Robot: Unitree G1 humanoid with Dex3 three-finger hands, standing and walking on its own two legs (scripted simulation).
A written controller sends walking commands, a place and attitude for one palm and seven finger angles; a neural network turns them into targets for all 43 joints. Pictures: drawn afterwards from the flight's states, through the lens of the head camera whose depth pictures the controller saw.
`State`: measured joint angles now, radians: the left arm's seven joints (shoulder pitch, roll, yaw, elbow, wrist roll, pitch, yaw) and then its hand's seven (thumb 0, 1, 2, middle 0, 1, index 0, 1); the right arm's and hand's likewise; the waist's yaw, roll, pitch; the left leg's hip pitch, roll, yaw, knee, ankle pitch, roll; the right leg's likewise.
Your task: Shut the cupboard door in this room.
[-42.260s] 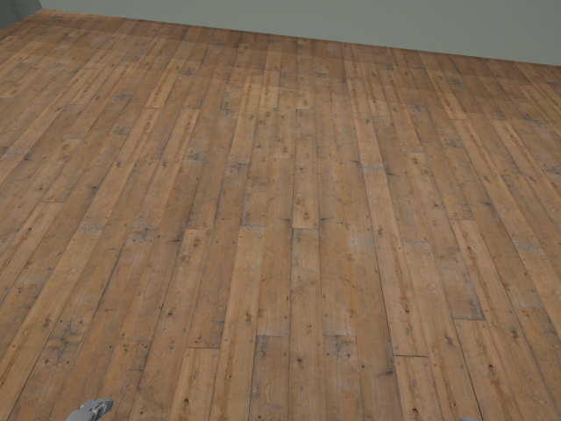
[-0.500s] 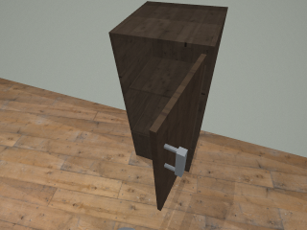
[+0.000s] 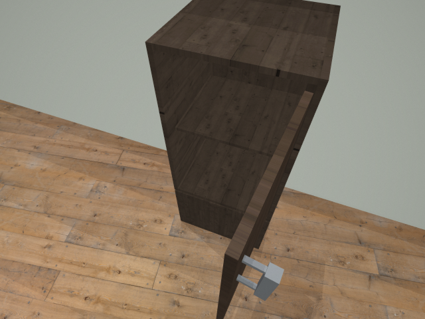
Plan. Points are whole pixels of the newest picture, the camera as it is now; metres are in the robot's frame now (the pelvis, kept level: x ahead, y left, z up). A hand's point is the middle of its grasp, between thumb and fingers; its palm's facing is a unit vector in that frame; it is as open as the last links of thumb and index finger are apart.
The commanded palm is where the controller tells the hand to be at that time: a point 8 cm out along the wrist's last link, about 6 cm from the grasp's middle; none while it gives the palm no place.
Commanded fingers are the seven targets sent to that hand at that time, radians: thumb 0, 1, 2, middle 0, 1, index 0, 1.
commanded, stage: stand and wait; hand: left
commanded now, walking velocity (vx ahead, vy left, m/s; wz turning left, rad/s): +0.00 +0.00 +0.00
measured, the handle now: (255, 277) +0.20 -0.05 -0.01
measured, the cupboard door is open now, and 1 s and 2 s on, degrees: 83 83 83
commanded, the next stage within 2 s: turn or walk to find it in 1.32 s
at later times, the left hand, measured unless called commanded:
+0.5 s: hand out of the picture +0.11 +0.18 -0.15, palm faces +0.01 -0.97 -0.25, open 7.3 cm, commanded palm none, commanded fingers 0.00 0.90 0.90 -0.20 -0.30 -0.20 -0.30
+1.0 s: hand out of the picture +0.06 +0.19 -0.15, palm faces +0.04 -0.97 -0.25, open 7.4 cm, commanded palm none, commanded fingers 0.00 0.90 0.90 -0.20 -0.30 -0.20 -0.30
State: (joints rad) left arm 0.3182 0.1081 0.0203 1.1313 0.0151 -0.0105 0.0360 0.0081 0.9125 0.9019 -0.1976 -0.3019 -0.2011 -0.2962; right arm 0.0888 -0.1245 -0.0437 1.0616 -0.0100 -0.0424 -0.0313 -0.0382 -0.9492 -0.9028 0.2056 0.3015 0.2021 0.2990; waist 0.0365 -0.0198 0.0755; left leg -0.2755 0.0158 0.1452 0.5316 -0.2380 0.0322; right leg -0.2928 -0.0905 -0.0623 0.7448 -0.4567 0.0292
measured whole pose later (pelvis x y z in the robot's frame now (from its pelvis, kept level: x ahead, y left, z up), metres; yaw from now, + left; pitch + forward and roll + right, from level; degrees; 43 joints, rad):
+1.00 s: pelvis +0.05 -0.02 +0.02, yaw +1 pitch -2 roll +0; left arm 0.23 0.24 0.01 1.11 0.01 -0.02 0.01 0.01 0.91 0.90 -0.20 -0.30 -0.20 -0.30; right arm 0.16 -0.24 -0.02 1.11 -0.01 -0.02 -0.02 0.00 -0.91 -0.90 0.20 0.30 0.20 0.30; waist 0.01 0.00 0.04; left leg -0.10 0.05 0.11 0.35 -0.21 -0.01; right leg -0.06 -0.03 -0.11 0.34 -0.25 0.00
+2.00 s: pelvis +0.03 +0.01 +0.01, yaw +9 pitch +0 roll +0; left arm 0.26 0.18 0.01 1.10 0.01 0.03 0.02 0.01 0.91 0.90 -0.20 -0.30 -0.20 -0.30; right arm 0.20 -0.16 -0.03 1.08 -0.02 -0.01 -0.02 0.00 -0.92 -0.90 0.20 0.30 0.20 0.30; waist 0.02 -0.02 0.07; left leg -0.24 -0.01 0.07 0.48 -0.23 0.04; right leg -0.25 -0.07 -0.07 0.68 -0.46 0.02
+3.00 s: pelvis +0.04 +0.01 +0.01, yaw +25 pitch +2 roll +0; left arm 0.19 0.21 0.06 1.02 0.01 0.05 0.01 0.01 0.91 0.90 -0.20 -0.30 -0.20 -0.30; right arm 0.21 -0.17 -0.06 1.03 -0.02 0.02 -0.01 0.00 -0.91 -0.90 0.20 0.30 0.20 0.30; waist -0.01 -0.01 0.08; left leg -0.28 0.00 0.00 0.51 -0.25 0.01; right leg -0.34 -0.05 -0.06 0.85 -0.52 0.03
